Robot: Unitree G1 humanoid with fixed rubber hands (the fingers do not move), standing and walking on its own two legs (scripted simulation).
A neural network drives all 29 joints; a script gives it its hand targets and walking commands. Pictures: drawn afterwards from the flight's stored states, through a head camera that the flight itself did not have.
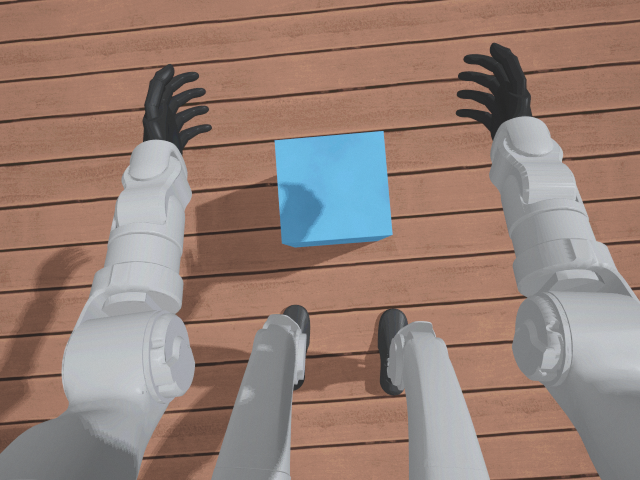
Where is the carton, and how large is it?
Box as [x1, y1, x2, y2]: [275, 131, 392, 246]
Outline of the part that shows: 383,131 275,140 282,243 292,246 307,246 378,240 392,234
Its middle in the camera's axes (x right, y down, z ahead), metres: +0.03 -0.09 +0.86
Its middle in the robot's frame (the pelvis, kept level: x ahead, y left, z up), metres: +0.47 +0.04 -0.52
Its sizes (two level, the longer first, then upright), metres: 0.210 0.200 0.250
